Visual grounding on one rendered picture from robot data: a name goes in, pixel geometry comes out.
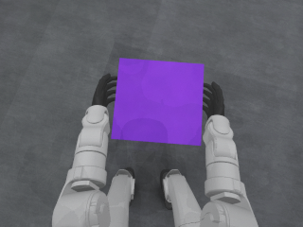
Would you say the robot right hand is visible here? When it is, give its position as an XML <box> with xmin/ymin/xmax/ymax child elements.
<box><xmin>203</xmin><ymin>81</ymin><xmax>224</xmax><ymax>120</ymax></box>

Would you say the right robot forearm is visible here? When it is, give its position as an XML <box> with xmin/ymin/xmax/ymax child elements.
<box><xmin>203</xmin><ymin>114</ymin><xmax>255</xmax><ymax>216</ymax></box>

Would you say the carton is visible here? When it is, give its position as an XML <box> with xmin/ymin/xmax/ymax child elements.
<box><xmin>111</xmin><ymin>58</ymin><xmax>205</xmax><ymax>146</ymax></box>

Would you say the left robot forearm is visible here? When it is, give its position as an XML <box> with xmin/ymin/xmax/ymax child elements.
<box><xmin>52</xmin><ymin>105</ymin><xmax>110</xmax><ymax>227</ymax></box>

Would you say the left robot thigh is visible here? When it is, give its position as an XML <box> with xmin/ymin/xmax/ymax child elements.
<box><xmin>107</xmin><ymin>174</ymin><xmax>135</xmax><ymax>227</ymax></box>

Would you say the right robot thigh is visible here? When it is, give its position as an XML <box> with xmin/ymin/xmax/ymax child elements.
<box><xmin>163</xmin><ymin>174</ymin><xmax>202</xmax><ymax>227</ymax></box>

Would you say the robot thigh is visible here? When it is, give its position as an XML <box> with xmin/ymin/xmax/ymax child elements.
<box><xmin>107</xmin><ymin>174</ymin><xmax>135</xmax><ymax>227</ymax></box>
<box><xmin>163</xmin><ymin>174</ymin><xmax>202</xmax><ymax>227</ymax></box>

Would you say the left robot upper arm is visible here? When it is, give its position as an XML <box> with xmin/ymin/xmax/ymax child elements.
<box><xmin>52</xmin><ymin>189</ymin><xmax>111</xmax><ymax>227</ymax></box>

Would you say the right robot upper arm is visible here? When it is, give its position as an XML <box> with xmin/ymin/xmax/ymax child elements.
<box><xmin>199</xmin><ymin>200</ymin><xmax>258</xmax><ymax>227</ymax></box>

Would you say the robot left hand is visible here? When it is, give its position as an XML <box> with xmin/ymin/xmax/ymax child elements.
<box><xmin>91</xmin><ymin>73</ymin><xmax>117</xmax><ymax>107</ymax></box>

